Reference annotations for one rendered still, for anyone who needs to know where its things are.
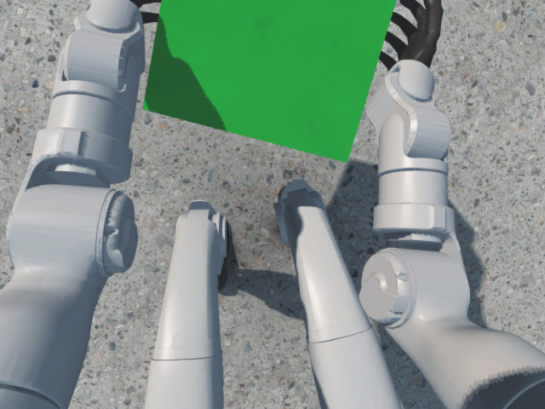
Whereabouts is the robot left forearm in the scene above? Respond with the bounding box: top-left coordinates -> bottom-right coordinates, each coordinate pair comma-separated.
6,0 -> 146,266

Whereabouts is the robot right shin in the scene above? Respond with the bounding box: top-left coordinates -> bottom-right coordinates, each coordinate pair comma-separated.
281,179 -> 327,214

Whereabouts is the robot left shin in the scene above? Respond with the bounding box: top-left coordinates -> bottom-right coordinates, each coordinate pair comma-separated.
175,200 -> 224,275

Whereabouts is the robot left hand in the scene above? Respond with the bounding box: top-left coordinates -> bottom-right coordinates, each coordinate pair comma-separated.
130,0 -> 162,24

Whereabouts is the right robot upper arm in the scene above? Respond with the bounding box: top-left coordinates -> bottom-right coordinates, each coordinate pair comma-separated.
359,248 -> 545,409

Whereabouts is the robot right hand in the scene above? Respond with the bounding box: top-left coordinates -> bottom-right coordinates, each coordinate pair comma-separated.
379,0 -> 444,70

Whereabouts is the carton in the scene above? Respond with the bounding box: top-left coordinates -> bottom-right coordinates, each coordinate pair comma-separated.
142,0 -> 397,163

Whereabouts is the robot right forearm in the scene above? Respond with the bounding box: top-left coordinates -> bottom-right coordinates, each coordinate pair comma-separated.
365,60 -> 470,290

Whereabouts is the robot shin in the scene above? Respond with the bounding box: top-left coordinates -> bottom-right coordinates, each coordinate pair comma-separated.
281,179 -> 327,214
175,200 -> 224,275

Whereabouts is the left robot upper arm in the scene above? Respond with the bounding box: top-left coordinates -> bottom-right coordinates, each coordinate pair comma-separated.
0,183 -> 138,409

